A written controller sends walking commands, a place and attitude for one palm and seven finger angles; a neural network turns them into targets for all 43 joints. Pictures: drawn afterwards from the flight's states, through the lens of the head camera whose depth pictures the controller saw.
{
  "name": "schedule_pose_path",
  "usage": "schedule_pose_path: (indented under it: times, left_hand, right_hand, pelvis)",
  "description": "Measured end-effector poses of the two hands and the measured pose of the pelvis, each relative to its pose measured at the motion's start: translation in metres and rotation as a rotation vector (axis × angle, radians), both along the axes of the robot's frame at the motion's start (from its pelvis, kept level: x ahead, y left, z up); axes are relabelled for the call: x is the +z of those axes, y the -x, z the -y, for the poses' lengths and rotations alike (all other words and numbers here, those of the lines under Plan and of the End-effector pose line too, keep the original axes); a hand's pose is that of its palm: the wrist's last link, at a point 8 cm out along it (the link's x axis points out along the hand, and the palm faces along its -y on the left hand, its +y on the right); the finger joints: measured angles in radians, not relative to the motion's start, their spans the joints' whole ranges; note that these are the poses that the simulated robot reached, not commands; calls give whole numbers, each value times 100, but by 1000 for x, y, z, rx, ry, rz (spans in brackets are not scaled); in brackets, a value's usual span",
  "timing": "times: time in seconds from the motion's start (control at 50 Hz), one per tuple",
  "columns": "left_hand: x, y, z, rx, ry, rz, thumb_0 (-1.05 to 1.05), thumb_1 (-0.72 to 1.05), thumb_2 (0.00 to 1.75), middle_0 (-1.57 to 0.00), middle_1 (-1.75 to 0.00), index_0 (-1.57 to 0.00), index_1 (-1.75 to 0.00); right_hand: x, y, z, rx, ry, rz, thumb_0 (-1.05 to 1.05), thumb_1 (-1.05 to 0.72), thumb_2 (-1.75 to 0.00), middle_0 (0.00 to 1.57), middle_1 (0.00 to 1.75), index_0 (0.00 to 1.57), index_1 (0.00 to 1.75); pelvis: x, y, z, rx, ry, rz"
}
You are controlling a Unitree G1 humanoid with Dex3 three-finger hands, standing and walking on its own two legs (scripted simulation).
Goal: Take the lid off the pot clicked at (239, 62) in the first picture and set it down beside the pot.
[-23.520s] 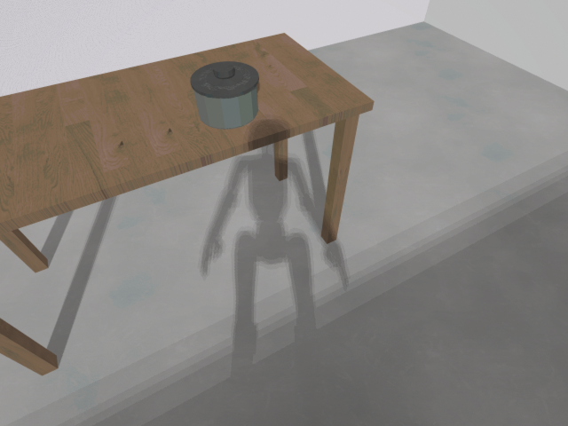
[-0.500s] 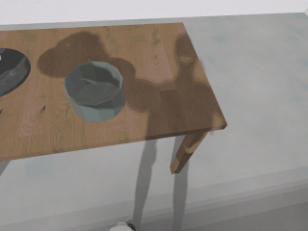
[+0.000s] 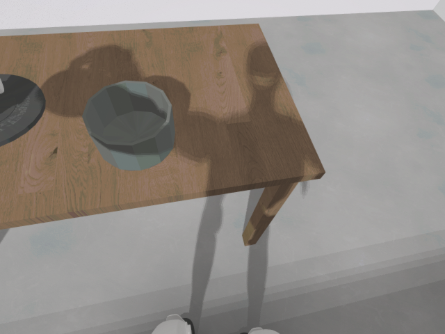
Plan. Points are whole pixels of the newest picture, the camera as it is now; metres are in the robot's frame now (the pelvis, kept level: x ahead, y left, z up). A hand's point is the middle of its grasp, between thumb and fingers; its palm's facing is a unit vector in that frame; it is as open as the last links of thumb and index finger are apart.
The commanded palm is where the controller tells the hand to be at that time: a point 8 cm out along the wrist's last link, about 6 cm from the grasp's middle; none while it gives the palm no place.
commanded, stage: lower the lid onto the table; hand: left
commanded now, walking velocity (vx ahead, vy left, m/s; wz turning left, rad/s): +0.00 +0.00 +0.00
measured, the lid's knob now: out of the picture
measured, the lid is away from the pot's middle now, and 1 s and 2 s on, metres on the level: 0.22 0.23 0.23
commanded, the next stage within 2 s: open the fingers wide in 1.76 s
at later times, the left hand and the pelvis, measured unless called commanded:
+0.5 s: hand out of the picture +0.47 +0.38 +0.11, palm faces -0.46 -0.17 -0.87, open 8.4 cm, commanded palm +0.53 +0.38 +0.17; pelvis +0.00 +0.01 -0.01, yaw +0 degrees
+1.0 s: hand out of the picture +0.47 +0.38 +0.07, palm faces -0.48 -0.18 -0.86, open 8.4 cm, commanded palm +0.53 +0.38 +0.14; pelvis +0.00 +0.01 -0.02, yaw -1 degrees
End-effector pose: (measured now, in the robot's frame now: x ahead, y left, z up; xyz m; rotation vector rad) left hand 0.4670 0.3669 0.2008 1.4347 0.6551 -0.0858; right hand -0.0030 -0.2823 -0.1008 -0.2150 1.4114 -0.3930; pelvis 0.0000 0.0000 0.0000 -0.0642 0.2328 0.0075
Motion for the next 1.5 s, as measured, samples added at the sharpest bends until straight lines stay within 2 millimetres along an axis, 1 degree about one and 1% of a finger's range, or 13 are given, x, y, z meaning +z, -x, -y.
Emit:
schedule_pose_path:
  times: [0.18, 0.3, 0.42, 0.64, 0.76, 0.82, 0.98, 1.12, 1.4, 1.5]
  left_hand:
    - [-13, -2, -5, 5, 27, -4, -2, 16, 73, -65, -102, -60, -99]
    - [-23, -4, -10, 0, 10, -21, -2, 16, 73, -65, -102, -60, -99]
    - [-30, -6, -13, -5, 31, -18, -2, 16, 73, -65, -102, -60, -99]
    - [-46, -13, -12, -28, 26, -22, -2, 16, 73, -65, -102, -60, -99]
    - [-50, -16, -10, -33, 24, -8, -2, 16, 73, -65, -102, -60, -99]
    - [-53, -16, -11, -22, 28, -15, -2, 16, 73, -65, -102, -60, -99]
    - [-71, -15, -12, -19, 21, -51, -1, 16, 73, -65, -102, -60, -99]
    - [-76, -17, -12, -32, 21, -38, -2, 16, 73, -65, -102, -60, -99]
    - [-97, -23, -11, -26, 31, -57, -2, 16, 73, -65, -102, -60, -99]
    - [-100, -25, -12, -33, 21, -46, -2, 16, 73, -65, -102, -60, -99]
  right_hand:
    - [0, 9, -1, -12, 12, -22, 1, -91, -89, 20, 30, 20, 30]
    - [0, 11, -4, -12, 20, -37, 1, -91, -89, 20, 30, 20, 30]
    - [-1, 10, -7, -13, 25, -44, 1, -91, -89, 20, 30, 20, 30]
    - [-5, 11, -12, -9, 24, -59, 1, -91, -89, 20, 30, 20, 30]
    - [-7, 15, -14, -16, 22, -66, 1, -91, -89, 20, 30, 20, 30]
    - [-7, 17, -14, -20, 21, -68, 1, -91, -89, 20, 30, 20, 30]
    - [-8, 24, -12, -25, 30, -89, 1, -91, -89, 20, 30, 20, 30]
    - [-8, 27, -9, -29, 45, -104, 1, -91, -89, 20, 30, 20, 30]
    - [-15, 24, -11, -30, 41, -104, 0, -91, -89, 20, 30, 20, 30]
    - [-17, 24, -13, -29, 42, -109, 0, -91, -89, 20, 30, 20, 30]
  pelvis:
    - [-3, 1, -1, -3, 5, -15]
    - [-5, 0, -3, -3, 9, -30]
    - [-8, -1, -6, -3, 12, -43]
    - [-11, 0, -9, -2, 17, -68]
    - [-13, 1, -9, -4, 19, -78]
    - [-14, 1, -8, -5, 18, -79]
    - [-18, 3, -6, -7, 22, -91]
    - [-21, 2, -5, -5, 28, -106]
    - [-27, 3, -4, -10, 32, -129]
    - [-29, 3, -5, -9, 37, -139]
